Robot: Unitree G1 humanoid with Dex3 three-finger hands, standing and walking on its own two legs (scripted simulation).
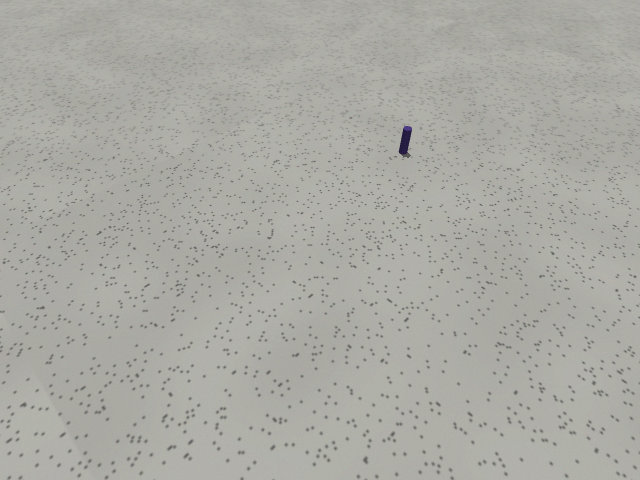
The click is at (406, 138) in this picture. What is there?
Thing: slim round
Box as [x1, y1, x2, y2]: [399, 126, 411, 154]
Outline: 409,126 405,126 403,128 399,152 403,154 406,153 411,131 411,128
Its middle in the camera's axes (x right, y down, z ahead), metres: +0.45 -0.53 +2.06
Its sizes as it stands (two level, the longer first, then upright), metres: 0.045 0.045 0.145
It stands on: the floor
